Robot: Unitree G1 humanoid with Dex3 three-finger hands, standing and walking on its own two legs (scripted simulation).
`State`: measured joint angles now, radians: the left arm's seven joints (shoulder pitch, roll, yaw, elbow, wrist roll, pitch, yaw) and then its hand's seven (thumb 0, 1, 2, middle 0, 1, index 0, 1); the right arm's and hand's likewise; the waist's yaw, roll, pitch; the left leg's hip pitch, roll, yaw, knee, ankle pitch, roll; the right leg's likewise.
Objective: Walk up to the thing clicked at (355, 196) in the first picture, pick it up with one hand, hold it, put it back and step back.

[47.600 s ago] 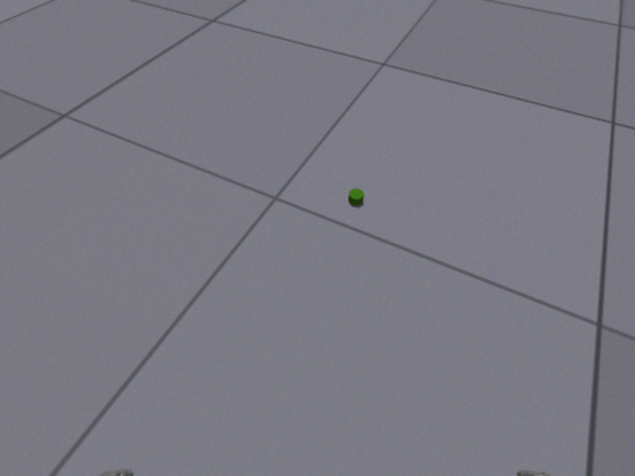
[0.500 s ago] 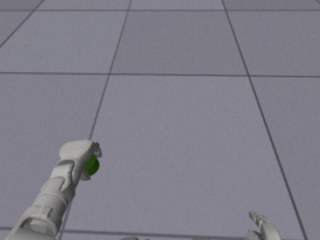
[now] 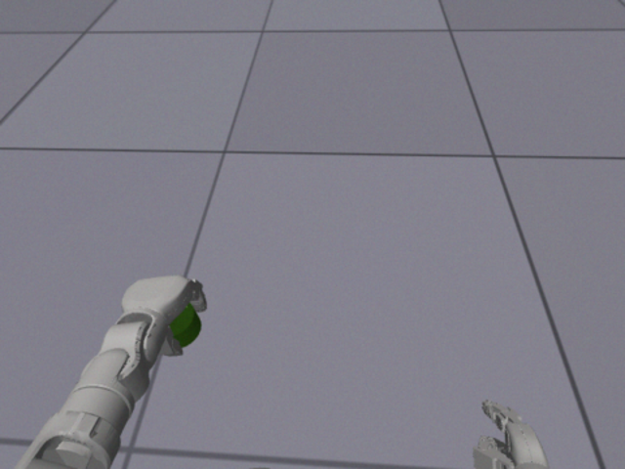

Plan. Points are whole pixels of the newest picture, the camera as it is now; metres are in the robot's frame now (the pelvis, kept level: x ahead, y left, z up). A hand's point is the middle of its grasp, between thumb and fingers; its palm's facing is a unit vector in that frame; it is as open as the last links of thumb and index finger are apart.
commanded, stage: hold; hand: left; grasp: from above
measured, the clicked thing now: (176, 323) +0.32 +0.23 -0.07
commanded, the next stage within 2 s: crouch in 1.04 s
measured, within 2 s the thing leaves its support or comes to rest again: neither
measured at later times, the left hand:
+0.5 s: hand (169, 328) +0.29 +0.22 -0.03, palm faces -0.43 -0.06 -0.90, open 8.5 cm
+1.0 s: hand (168, 328) +0.29 +0.22 -0.03, palm faces -0.45 -0.06 -0.89, open 8.5 cm
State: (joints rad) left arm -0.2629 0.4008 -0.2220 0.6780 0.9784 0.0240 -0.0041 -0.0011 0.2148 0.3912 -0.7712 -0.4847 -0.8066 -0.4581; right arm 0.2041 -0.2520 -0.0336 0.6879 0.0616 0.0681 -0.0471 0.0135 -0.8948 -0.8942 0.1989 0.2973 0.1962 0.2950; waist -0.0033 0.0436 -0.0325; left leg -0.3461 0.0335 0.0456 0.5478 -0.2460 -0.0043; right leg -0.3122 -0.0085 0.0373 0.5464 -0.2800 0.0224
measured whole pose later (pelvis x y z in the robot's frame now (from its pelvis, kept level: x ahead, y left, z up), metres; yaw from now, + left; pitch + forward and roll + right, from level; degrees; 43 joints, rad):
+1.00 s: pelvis +0.00 +0.00 +0.01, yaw +0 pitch +1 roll +0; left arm -0.23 0.40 -0.23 0.62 0.97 0.03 -0.05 0.00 0.21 0.43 -0.73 -0.52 -0.77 -0.50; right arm 0.17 -0.25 -0.03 0.69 0.07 0.08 -0.06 0.01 -0.90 -0.90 0.20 0.30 0.20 0.30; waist 0.00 0.05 -0.02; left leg -0.28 0.03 0.05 0.48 -0.21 -0.01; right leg -0.25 -0.01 0.04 0.49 -0.25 0.02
